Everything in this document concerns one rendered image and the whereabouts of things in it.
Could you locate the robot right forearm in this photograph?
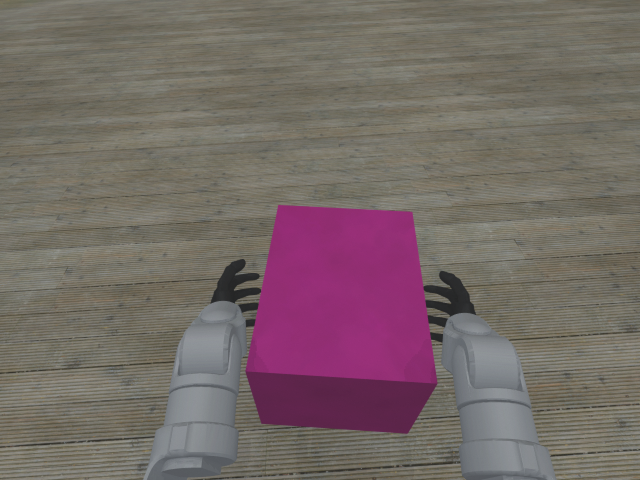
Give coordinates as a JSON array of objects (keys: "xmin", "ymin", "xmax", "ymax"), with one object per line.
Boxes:
[{"xmin": 441, "ymin": 313, "xmax": 557, "ymax": 480}]

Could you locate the right robot hand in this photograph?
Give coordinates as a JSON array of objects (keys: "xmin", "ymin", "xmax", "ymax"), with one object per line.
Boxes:
[{"xmin": 423, "ymin": 271, "xmax": 476, "ymax": 342}]

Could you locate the left robot hand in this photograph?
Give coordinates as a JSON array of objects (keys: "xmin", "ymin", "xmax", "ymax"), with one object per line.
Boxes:
[{"xmin": 210, "ymin": 259, "xmax": 261, "ymax": 327}]

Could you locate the carton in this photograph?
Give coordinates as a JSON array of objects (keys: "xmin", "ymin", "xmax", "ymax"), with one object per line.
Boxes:
[{"xmin": 245, "ymin": 205, "xmax": 438, "ymax": 434}]

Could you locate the robot left forearm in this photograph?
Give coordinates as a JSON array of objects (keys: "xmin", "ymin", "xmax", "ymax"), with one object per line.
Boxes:
[{"xmin": 143, "ymin": 301, "xmax": 247, "ymax": 480}]

